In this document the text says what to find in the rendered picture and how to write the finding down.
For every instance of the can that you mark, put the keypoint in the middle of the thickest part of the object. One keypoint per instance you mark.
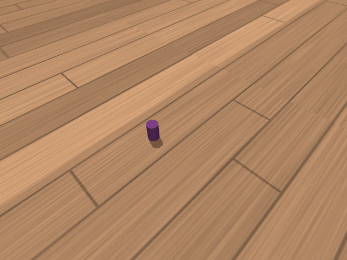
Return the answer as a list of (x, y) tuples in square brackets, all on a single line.
[(152, 130)]

